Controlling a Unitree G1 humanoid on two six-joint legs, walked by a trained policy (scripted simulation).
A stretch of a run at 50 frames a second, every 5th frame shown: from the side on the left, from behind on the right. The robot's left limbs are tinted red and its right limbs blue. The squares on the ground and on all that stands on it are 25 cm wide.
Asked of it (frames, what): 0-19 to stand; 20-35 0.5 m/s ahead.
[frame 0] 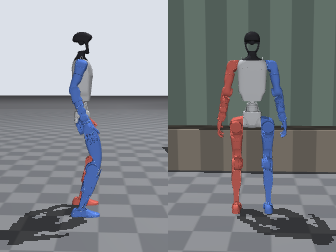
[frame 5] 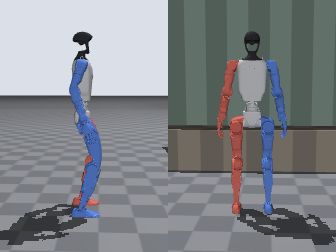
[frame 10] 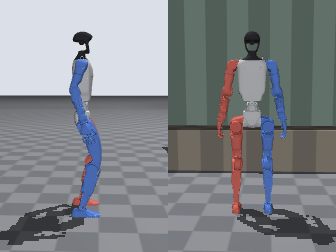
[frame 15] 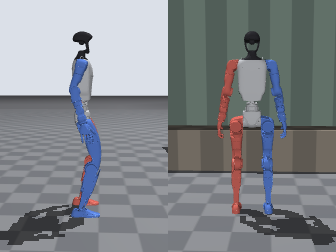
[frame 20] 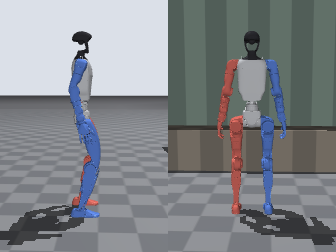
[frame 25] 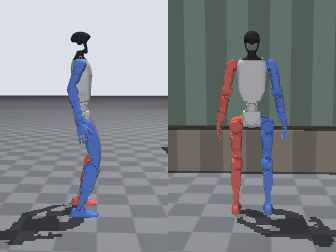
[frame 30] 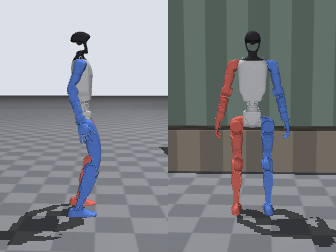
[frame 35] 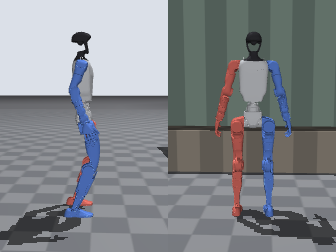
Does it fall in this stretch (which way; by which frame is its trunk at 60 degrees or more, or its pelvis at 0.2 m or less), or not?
no
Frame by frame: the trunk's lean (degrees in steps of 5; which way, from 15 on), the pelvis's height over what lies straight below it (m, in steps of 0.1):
0: 0, 0.8
5: 0, 0.8
10: 0, 0.8
15: 0, 0.8
20: 0, 0.8
25: 0, 0.8
30: 5, 0.8
35: 5, 0.8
